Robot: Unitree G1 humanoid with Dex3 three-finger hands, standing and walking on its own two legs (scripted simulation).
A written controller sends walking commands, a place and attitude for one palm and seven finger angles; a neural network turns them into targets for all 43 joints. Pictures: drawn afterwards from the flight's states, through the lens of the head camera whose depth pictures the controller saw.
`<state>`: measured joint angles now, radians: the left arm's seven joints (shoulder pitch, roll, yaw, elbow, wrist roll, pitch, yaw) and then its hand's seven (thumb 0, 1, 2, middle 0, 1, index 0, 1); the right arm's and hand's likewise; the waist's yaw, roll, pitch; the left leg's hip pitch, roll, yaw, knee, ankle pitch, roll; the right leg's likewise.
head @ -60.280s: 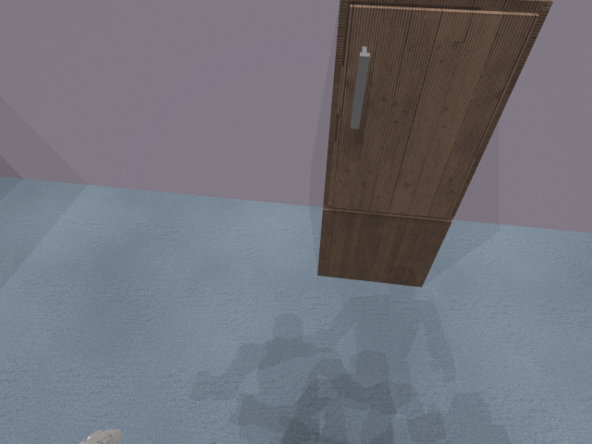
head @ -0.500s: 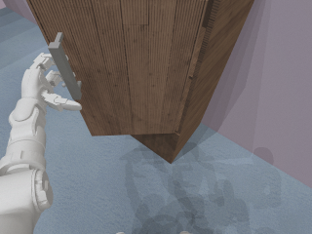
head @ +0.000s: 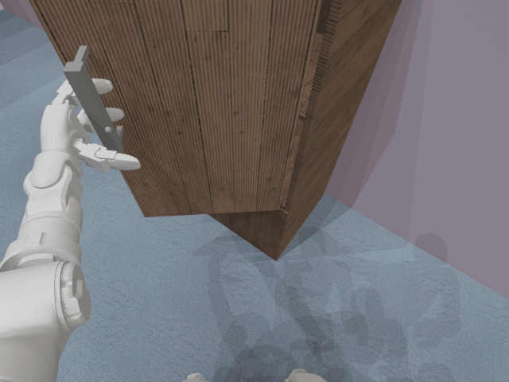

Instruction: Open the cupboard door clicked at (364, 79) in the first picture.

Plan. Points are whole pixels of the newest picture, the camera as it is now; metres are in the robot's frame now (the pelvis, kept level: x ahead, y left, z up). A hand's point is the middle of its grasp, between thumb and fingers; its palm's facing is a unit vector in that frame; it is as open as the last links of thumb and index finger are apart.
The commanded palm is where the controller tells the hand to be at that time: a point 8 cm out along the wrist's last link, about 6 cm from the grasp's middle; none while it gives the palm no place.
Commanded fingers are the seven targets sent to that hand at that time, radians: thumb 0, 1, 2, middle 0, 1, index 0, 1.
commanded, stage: slide the fingers in behind the handle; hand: left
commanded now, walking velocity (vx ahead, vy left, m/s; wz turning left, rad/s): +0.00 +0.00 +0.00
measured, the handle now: (101, 106) +0.54 +0.23 +0.11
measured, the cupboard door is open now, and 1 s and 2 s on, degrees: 41 41 75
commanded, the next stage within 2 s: close the thumb around the handle in 0.16 s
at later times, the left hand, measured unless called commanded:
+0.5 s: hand (110, 127) +0.49 +0.20 +0.12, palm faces +0.04 -1.00 -0.01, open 12.5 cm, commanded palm +0.46 +0.25 +0.11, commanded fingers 0.00 0.23 0.61 -0.35 -1.28 -0.35 -1.28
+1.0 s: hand (111, 126) +0.49 +0.20 +0.11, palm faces +0.04 -1.00 +0.00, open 5.6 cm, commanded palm +0.46 +0.25 +0.11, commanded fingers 0.00 0.90 0.90 -0.40 -1.35 -0.40 -1.35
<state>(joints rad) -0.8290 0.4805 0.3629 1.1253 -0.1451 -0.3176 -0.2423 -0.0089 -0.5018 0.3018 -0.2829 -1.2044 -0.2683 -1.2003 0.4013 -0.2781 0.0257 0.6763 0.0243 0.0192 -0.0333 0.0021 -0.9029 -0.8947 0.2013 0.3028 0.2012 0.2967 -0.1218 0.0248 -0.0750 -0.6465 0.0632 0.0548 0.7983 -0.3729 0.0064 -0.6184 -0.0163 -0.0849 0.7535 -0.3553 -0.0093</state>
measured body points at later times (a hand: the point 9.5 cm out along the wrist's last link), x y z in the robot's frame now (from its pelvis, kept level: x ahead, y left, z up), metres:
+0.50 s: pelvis +0.00 +0.00 +0.00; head +0.08 +0.01 +0.44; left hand +0.48 +0.26 +0.12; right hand +0.03 -0.26 -0.12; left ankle +0.01 +0.11 -0.71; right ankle +0.00 -0.12 -0.71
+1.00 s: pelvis +0.02 +0.01 +0.00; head +0.09 +0.01 +0.45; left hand +0.48 +0.26 +0.12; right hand +0.04 -0.26 -0.12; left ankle +0.01 +0.11 -0.71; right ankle +0.00 -0.12 -0.71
